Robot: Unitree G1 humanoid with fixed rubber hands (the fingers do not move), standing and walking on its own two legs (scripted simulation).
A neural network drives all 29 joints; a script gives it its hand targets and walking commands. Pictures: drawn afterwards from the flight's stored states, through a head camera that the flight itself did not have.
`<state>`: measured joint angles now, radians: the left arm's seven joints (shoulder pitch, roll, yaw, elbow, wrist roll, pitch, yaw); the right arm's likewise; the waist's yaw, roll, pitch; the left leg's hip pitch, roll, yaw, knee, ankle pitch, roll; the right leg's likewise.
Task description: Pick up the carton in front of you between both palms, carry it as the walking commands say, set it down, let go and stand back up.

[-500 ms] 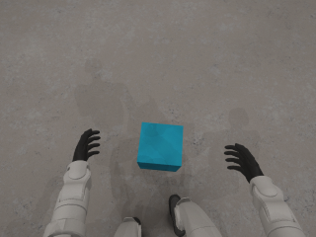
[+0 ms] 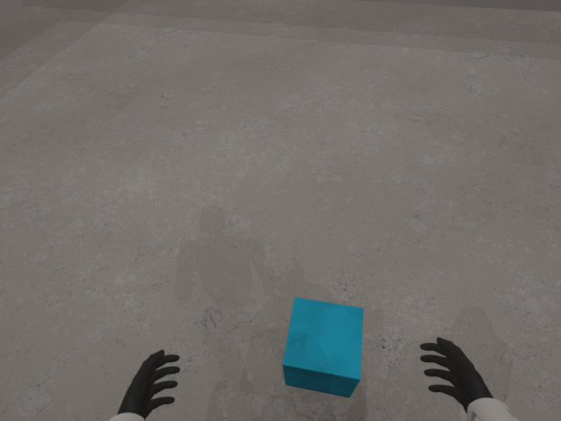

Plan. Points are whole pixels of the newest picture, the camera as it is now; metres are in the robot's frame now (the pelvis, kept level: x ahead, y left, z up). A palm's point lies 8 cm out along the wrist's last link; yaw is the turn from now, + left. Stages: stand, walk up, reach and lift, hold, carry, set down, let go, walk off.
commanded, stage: let go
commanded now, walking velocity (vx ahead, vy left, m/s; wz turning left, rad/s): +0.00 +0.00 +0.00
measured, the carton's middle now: (322, 348) +0.40 -0.08 -0.65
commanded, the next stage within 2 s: stand in 0.36 s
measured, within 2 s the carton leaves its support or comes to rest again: neither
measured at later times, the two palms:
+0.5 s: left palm out of the picture +0.14 +0.26 -0.08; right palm (506, 416) +0.14 -0.28 -0.09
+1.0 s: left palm out of the picture +0.12 +0.27 -0.09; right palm (523, 414) +0.14 -0.31 -0.11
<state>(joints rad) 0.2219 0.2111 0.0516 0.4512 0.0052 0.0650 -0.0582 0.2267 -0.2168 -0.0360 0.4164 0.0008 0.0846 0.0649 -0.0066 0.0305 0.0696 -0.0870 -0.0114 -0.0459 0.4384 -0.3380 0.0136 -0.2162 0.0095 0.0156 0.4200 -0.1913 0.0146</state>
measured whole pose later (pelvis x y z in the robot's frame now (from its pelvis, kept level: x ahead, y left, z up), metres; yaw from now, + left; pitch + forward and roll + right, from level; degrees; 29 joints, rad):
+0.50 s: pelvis +0.00 -0.01 -0.01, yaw +0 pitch +0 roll +0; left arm 0.21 0.27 0.05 0.63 0.05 0.04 0.00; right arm 0.23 -0.30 -0.04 0.55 -0.05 0.08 -0.01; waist 0.00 0.05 0.01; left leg -0.14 -0.01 -0.05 0.54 -0.39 0.00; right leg -0.29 0.02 0.01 0.55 -0.26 0.00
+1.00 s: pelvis +0.02 -0.03 -0.01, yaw +2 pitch +0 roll +0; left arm 0.15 0.32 0.04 0.83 0.03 0.00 0.02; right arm 0.21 -0.36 -0.01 0.77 -0.04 0.00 -0.03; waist 0.01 0.06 0.02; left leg -0.10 0.01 -0.09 0.47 -0.37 -0.03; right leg -0.24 0.02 -0.03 0.52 -0.28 -0.03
